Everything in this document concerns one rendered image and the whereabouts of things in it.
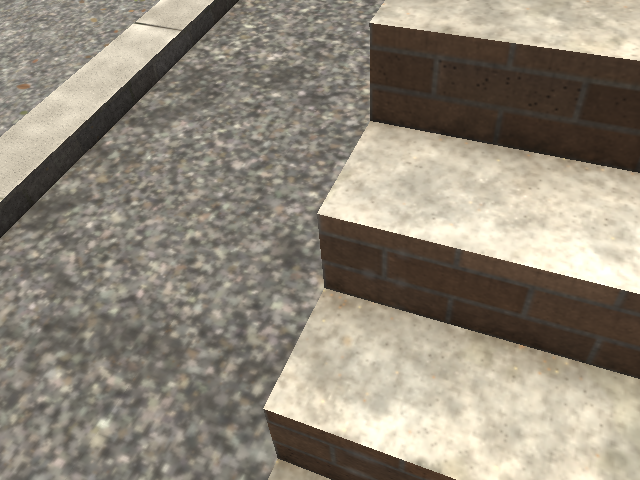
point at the stairs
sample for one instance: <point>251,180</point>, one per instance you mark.
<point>480,318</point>

